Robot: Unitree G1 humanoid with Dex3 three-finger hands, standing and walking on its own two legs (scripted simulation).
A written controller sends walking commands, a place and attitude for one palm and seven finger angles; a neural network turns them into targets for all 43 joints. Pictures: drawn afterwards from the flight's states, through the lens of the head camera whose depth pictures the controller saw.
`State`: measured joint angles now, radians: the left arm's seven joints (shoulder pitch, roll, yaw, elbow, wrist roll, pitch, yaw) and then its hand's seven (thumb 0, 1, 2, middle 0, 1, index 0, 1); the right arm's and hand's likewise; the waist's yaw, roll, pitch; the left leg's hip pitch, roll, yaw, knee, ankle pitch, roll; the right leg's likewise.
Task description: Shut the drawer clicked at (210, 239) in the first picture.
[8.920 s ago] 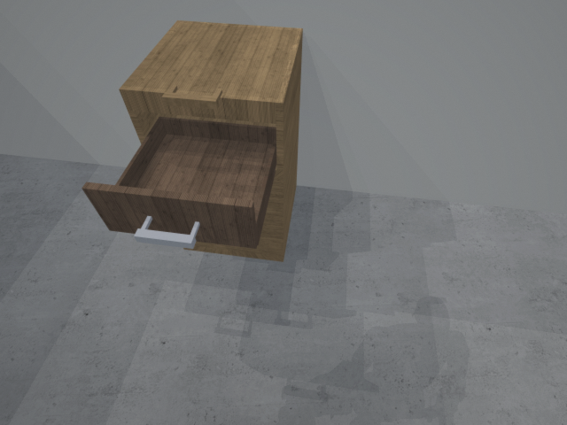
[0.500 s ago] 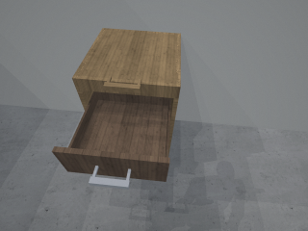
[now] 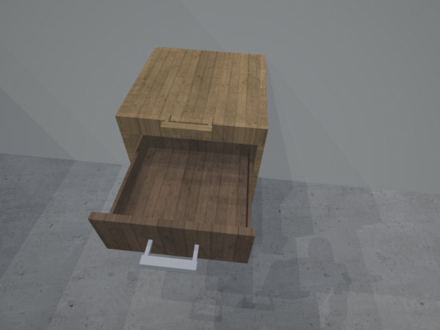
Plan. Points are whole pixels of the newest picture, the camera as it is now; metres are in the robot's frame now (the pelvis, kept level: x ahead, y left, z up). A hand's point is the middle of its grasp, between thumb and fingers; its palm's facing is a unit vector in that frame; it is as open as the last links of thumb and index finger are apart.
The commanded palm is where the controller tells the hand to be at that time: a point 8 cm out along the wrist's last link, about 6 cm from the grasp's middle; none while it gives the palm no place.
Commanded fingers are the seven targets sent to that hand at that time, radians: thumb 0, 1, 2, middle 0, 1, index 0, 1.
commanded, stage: come to a stop and stand still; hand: left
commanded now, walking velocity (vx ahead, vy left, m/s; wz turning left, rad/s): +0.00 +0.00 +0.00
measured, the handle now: (171, 255) +0.31 +0.14 -0.16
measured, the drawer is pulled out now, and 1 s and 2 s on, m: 0.29 0.29 0.29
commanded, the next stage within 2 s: look again from close up in 0.04 s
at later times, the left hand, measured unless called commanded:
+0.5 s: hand out of the picture -0.02 +0.16 -0.18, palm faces +0.02 -0.99 -0.16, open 7.4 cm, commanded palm none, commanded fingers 0.00 0.90 0.90 -0.20 -0.30 -0.20 -0.30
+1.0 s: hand out of the picture -0.01 +0.14 -0.18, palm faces -0.03 -0.99 -0.16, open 7.4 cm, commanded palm none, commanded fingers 0.00 0.90 0.90 -0.20 -0.30 -0.20 -0.30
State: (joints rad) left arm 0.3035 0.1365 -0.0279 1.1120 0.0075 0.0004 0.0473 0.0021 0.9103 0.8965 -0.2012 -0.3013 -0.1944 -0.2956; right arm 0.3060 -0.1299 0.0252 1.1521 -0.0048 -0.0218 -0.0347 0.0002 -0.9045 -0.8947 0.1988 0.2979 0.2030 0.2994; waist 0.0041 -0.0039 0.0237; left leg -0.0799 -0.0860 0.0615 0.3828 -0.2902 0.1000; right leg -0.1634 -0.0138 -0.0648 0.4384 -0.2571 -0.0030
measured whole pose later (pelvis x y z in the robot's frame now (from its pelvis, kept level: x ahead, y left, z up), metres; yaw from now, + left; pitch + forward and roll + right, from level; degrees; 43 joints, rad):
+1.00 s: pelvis +0.01 -0.02 +0.00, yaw -2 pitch +0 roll +1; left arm 0.33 0.13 -0.02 1.12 0.02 0.03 0.03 0.00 0.91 0.90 -0.20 -0.30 -0.19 -0.30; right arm 0.34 -0.10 0.01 1.18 -0.01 -0.02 -0.05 0.00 -0.90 -0.89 0.20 0.30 0.20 0.30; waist -0.01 -0.03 0.00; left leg -0.08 -0.09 0.09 0.38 -0.31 0.09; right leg -0.24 -0.02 -0.04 0.55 -0.33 -0.01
